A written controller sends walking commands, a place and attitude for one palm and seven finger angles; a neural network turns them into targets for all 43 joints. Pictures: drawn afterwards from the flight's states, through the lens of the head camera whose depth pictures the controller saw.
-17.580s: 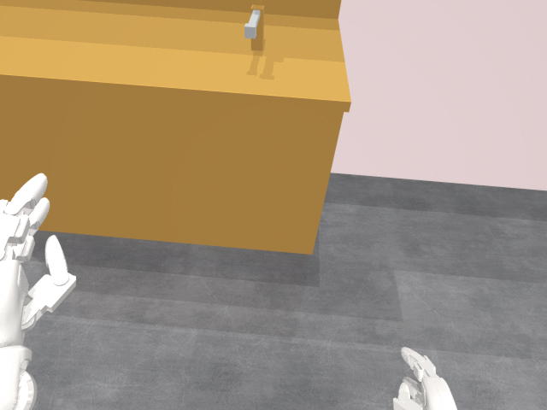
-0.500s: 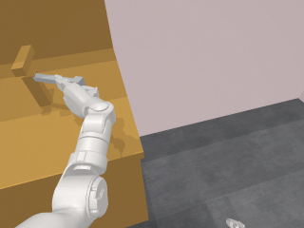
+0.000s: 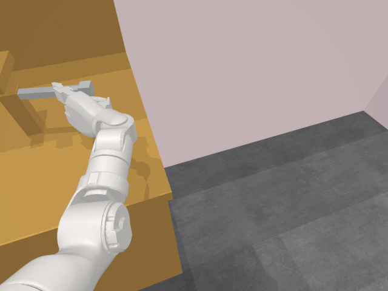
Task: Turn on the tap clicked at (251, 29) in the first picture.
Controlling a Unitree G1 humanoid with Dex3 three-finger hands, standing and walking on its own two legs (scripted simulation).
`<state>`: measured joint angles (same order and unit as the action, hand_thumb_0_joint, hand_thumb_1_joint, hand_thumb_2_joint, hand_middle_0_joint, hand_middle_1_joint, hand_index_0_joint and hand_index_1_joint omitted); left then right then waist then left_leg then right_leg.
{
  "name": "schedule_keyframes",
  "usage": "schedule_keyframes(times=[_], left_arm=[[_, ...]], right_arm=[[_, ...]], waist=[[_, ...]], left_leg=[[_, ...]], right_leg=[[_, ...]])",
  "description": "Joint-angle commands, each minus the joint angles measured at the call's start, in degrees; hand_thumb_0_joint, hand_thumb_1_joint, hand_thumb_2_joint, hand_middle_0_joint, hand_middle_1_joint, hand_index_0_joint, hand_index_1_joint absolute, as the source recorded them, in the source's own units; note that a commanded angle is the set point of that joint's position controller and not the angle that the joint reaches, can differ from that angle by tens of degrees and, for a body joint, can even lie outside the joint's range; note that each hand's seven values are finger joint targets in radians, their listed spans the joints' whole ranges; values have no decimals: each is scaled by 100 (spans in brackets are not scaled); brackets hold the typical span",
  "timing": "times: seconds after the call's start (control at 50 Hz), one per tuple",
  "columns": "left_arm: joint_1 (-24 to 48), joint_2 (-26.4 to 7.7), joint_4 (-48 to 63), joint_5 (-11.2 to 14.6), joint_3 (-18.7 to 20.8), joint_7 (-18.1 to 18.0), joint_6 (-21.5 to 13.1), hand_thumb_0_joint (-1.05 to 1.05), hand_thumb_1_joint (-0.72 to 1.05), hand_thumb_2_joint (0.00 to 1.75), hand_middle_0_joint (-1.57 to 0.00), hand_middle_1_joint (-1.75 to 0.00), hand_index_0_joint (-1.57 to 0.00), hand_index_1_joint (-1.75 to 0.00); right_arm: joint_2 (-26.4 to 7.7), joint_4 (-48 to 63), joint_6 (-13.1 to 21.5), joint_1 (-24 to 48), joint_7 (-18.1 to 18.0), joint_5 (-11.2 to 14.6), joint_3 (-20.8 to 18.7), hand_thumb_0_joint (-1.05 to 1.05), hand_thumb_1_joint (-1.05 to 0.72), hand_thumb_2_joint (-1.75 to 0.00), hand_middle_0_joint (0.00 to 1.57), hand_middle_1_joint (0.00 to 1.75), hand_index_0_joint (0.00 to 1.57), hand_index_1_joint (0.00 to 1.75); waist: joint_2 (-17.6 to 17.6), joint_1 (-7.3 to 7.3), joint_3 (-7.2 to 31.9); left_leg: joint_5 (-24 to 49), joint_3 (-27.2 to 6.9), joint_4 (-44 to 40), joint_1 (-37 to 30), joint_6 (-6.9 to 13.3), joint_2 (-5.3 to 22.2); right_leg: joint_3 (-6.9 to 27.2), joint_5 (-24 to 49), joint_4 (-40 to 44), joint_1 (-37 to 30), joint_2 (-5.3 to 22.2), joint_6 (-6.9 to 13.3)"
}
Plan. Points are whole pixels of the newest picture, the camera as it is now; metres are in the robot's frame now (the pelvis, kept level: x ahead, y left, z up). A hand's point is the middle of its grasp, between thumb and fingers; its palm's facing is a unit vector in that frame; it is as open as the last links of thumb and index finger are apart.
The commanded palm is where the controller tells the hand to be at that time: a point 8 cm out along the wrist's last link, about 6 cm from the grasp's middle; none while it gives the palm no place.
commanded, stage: lift the hand up off the lever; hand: left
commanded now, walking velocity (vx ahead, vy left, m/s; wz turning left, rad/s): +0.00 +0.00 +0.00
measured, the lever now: (86, 89) +0.51 +0.24 +0.17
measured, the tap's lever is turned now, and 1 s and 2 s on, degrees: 76 80 80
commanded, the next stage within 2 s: none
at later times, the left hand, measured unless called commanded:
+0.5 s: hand (100, 102) +0.46 +0.20 +0.17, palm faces +0.80 -0.60 -0.10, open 7.7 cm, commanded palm +0.40 +0.22 +0.17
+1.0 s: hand (97, 98) +0.45 +0.19 +0.19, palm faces +0.79 -0.60 -0.09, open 7.8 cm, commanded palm +0.39 +0.22 +0.19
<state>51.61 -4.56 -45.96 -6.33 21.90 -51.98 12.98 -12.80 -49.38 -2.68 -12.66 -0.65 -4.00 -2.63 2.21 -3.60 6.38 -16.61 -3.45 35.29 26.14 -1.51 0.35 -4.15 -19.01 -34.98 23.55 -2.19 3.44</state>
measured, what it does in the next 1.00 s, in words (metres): stands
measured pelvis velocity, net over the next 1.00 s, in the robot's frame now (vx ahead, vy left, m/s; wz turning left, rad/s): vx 0.00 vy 0.01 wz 0.00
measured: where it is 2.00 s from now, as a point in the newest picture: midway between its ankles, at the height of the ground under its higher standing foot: outside the picture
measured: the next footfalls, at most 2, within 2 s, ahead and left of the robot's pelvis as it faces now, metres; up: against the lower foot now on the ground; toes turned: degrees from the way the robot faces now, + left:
none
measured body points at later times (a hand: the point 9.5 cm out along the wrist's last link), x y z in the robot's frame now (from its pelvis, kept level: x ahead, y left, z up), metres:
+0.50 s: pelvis +0.01 +0.01 +0.00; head +0.01 -0.01 +0.45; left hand +0.42 +0.22 +0.17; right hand +0.08 -0.25 -0.13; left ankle +0.01 +0.14 -0.73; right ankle -0.02 -0.08 -0.73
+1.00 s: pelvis +0.00 +0.01 +0.00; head +0.00 -0.01 +0.45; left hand +0.40 +0.22 +0.19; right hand +0.13 -0.24 -0.13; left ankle +0.01 +0.14 -0.73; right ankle -0.02 -0.08 -0.73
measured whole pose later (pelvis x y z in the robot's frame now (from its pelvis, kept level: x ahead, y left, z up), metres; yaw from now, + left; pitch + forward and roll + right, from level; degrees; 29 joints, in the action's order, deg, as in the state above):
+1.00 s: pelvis +0.00 +0.01 +0.00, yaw +0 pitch +5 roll +0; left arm 48.0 -2.3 -36.5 -3.7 20.3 -50.4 19.5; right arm -11.7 -49.0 -0.9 -9.6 -1.1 -3.4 -1.9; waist 2.6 -1.1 6.5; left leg -16.3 -3.1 33.1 21.6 -1.3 0.3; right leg -3.8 -18.2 -32.0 18.8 -2.2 3.1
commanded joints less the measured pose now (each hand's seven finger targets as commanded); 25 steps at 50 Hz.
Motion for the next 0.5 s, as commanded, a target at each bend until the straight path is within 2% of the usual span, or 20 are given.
schedule_keyframes(times=[0.0, 0.02, 0.08, 0.1, 0.12, 0.2, 0.22, 0.28, 0.32, 0.38, 0.4, 0.44, 0.46, 0.48], left_arm=[[2608, -1367, 427, -222, 250, -14, -210, 0, 90, 90, -15, -15, -15, -15], [2606, -1167, 466, -206, 100, -2, -234, 0, 90, 90, -15, -15, -15, -15], [2454, -1245, 825, -182, 178, 0, -330, 0, 90, 90, -15, -15, -15, -15], [2238, -1215, 718, -181, 182, 33, -301, 0, 90, 90, -15, -15, -15, -15], [2274, -1145, 779, -164, 105, 51, -309, 0, 90, 90, -15, -15, -15, -15], [2251, -1375, 1151, -80, 237, 99, -304, 0, 90, 90, -15, -15, -15, -15], [2274, -1195, 1199, -58, 88, 116, -281, 0, 90, 90, -15, -15, -15, -15], [2258, -1194, 1431, -45, 60, 107, -226, 0, 90, 90, -15, -15, -15, -15], [2141, -1228, 1403, -32, 78, 118, -180, 0, 90, 90, -15, -15, -15, -15], [2310, -1113, 1481, -63, -71, 99, -122, 0, 90, 90, -15, -15, -15, -15], [2405, -1101, 1515, -82, -105, 98, -112, 0, 90, 90, -15, -15, -15, -15], [2437, -1016, 1714, -76, -186, 81, -125, 0, 90, 90, -15, -15, -15, -15], [2421, -1090, 1804, -77, -128, 70, -129, 0, 90, 90, -15, -15, -15, -15], [2398, -949, 1884, -84, -249, 78, -109, 0, 90, 90, -15, -15, -15, -15]], right_arm=[[-724, 530, 161, 39, -30, -70, -192, 0, -90, -90, 20, 30, 20, 30], [-696, 582, 177, 35, -7, -67, -186, 0, -90, -90, 20, 30, 20, 30], [-690, 673, 191, -73, 24, -70, -216, 0, -90, -90, 20, 30, 20, 30], [-707, 649, 172, -67, 30, -73, -230, 0, -90, -90, 20, 30, 20, 30], [-701, 676, 179, -81, 34, -56, -209, 0, -90, -90, 20, 30, 20, 30], [-732, 686, 185, 5, 0, -19, -234, 0, -90, -90, 20, 30, 20, 30], [-701, 696, 203, 30, 3, -9, -212, 0, -90, -90, 20, 30, 20, 30], [-694, 694, 235, 91, -1, -6, -218, 0, -90, -90, 20, 30, 20, 30], [-693, 685, 253, 125, -8, 5, -212, 0, -90, -90, 20, 30, 20, 30], [-683, 653, 282, 190, -13, -3, -197, 0, -90, -90, 20, 30, 20, 30], [-701, 619, 297, 226, -16, -13, -206, 0, -90, -90, 20, 30, 20, 30], [-666, 647, 336, 251, -3, -14, -204, 0, -90, -90, 20, 30, 20, 30], [-666, 657, 340, 246, -6, -15, -212, 0, -90, -90, 20, 30, 20, 30], [-651, 667, 346, 272, -1, -18, -210, 0, -90, -90, 20, 30, 20, 30]], waist=[[-637, -31, 1487], [-552, -51, 1480], [-472, 37, 1968], [-455, 69, 1866], [-490, 13, 1771], [-528, 65, 1768], [-527, 47, 1673], [-424, 71, 1728], [-432, 104, 1589], [-454, 61, 1506], [-316, 58, 1460], [-223, 96, 1630], [-280, 113, 1746], [-258, 126, 1790]], left_leg=[[1051, 270, -172, -288, 302, -126], [1077, 309, -174, -314, 310, -122], [1483, 327, -128, -517, 301, -108], [1475, 303, -157, -525, 286, -107], [1506, 327, -168, -529, 300, -89], [1434, 321, -234, -565, 306, -93], [1433, 340, -267, -583, 309, -80], [1489, 369, -274, -680, 305, -90], [1486, 360, -331, -713, 297, -74], [1402, 365, -351, -719, 293, -71], [1407, 347, -358, -802, 284, -71], [1575, 363, -342, -919, 275, -65], [1685, 351, -315, -951, 268, -59], [1776, 361, -310, -972, 252, -65]], right_leg=[[189, 1748, 558, -735, 300, -366], [183, 1777, 547, -715, 294, -364], [177, 2377, 420, -1008, 280, -364], [138, 2259, 435, -981, 233, -340], [131, 2281, 433, -949, 242, -345], [177, 2264, 551, -1145, 241, -358], [160, 2225, 568, -1115, 239, -354], [167, 2276, 605, -1186, 238, -346], [121, 2102, 633, -1151, 206, -319], [125, 1936, 695, -1091, 202, -309], [103, 1787, 704, -1008, 166, -272], [93, 1935, 651, -1063, 156, -254], [100, 2125, 616, -1142, 172, -265], [81, 2225, 580, -1179, 163, -255]])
